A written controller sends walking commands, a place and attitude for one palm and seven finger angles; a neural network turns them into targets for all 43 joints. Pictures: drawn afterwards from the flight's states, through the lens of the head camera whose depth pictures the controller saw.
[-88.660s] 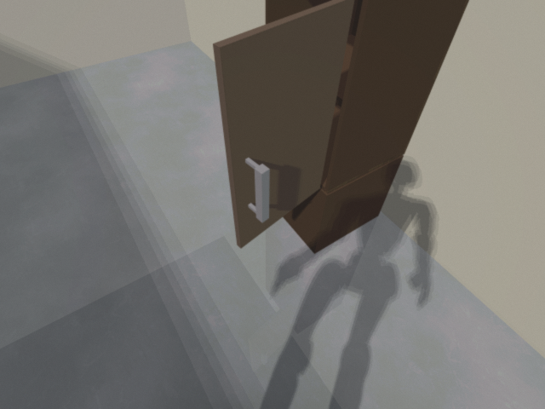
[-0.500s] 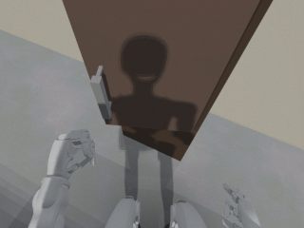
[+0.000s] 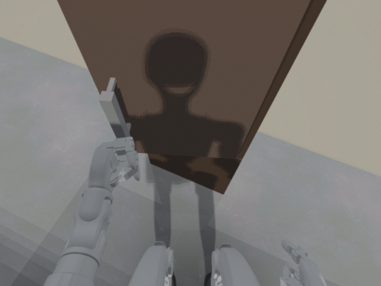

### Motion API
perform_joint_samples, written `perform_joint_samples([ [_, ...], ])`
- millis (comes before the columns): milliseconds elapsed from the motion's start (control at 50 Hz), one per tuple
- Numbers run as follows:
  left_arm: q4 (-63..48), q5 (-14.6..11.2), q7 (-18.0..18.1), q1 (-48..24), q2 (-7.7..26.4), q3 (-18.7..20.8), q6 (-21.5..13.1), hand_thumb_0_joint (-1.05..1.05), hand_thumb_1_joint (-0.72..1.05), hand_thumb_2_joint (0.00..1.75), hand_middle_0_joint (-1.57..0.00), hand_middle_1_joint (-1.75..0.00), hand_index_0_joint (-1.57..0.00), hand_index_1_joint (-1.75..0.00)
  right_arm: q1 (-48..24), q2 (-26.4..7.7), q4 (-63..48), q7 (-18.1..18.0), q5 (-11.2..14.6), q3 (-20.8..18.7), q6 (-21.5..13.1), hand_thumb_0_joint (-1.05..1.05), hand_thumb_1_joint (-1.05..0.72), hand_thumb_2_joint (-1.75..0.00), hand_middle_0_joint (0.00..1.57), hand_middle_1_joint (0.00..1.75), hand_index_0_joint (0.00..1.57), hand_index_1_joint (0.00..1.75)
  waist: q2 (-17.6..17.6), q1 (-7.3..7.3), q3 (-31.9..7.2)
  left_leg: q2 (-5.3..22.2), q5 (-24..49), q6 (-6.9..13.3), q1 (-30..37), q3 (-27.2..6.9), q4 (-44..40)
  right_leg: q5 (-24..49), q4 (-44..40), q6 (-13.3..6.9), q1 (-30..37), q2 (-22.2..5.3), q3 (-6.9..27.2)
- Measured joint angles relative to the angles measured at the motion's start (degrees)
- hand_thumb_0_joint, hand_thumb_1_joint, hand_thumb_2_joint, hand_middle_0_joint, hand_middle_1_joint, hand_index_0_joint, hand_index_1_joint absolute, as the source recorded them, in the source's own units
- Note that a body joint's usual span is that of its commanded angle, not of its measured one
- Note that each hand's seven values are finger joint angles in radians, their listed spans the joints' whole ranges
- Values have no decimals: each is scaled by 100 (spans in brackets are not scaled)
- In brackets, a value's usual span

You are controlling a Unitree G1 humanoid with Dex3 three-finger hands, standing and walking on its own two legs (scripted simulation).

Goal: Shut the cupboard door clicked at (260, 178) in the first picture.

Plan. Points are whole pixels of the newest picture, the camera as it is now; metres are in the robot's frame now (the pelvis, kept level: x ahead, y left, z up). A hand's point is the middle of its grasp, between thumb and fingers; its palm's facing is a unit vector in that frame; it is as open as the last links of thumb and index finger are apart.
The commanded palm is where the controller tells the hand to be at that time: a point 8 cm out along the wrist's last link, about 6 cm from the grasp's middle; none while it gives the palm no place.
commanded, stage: bring the fist close to the handle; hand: left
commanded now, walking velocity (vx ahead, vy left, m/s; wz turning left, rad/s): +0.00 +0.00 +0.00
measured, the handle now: (119, 114) +0.47 +0.18 +0.02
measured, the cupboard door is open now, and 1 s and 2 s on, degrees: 21 17 2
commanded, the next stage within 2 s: push the door shut along its arc in 0.40 s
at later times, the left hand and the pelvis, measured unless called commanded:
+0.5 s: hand (134, 159) +0.36 +0.13 +0.03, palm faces -0.05 -1.00 -0.04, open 3.1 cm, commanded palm +0.34 +0.18 +0.02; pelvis +0.00 -0.01 +0.00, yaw +0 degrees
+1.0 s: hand (141, 139) +0.42 +0.12 +0.02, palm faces -0.19 -0.98 -0.03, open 3.1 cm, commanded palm +0.41 +0.17 +0.02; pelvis -0.01 +0.00 +0.00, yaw +0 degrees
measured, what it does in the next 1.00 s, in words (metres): stands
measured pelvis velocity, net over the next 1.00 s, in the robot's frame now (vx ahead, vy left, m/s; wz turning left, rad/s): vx -0.01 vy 0.00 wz -0.01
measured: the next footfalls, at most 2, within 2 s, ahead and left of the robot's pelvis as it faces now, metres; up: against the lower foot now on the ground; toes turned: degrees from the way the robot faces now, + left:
none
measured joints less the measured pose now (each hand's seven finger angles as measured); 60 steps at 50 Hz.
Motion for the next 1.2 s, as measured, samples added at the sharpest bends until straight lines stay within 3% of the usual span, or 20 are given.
perform_joint_samples([
  [120,183,60,108,-377,-8,167,-279,2,90,90,-130,-150,-130,-150,-17,14,117,43,-36,-42,77,1,-90,-89,20,30,21,30,-30,-36,-25,27,-11,-36,-115,30,71,-14,112,-38,-153,21,25],
  [280,538,-10,-11,-255,50,238,-77,2,90,90,-130,-150,-130,-150,101,5,55,32,42,-28,280,1,-90,-89,20,30,21,30,4,3,9,31,62,-61,126,71,-153,36,-43,-61,40,32,78],
  [460,608,-62,-144,-412,106,346,-606,2,90,90,-130,-150,-130,-150,12,-15,186,-17,-1,-53,169,1,-90,-89,20,30,21,30,-92,-1,-5,38,52,-108,11,-10,-49,15,36,-115,-43,37,-7],
  [640,928,-80,-344,-635,185,339,-298,2,90,90,-130,-150,-130,-150,-89,-54,111,-61,50,-53,205,1,-90,-89,20,30,20,30,-39,-31,59,31,69,-80,-24,-2,-40,43,27,-85,-69,30,0],
  [760,1297,-39,-433,-1335,332,444,-482,2,90,90,-130,-150,-130,-150,-111,-31,244,-87,27,-7,125,1,-90,-89,20,30,21,30,-51,-112,55,27,55,-63,-211,-30,84,37,113,-73,-227,23,-34],
  [960,2077,-54,-829,-1939,500,555,-89,2,90,90,-131,-150,-130,-150,181,-57,255,-27,98,-14,295,1,-90,-89,20,30,21,30,43,-238,44,23,77,12,-276,31,48,91,51,4,-292,19,29],
  [1080,2346,3,-813,-2291,455,603,-373,2,90,90,-130,-150,-130,-150,317,-77,379,-12,40,-33,260,1,-90,-89,20,30,21,30,46,-338,60,15,92,47,-393,46,83,117,68,36,-399,9,41],
  [1200,2978,215,-894,-2875,656,712,-457,2,90,90,-130,-150,-130,-150,351,-97,455,17,13,-18,350,1,-90,-89,20,30,21,30,51,-474,67,26,72,70,-539,47,202,112,160,51,-533,15,35],
])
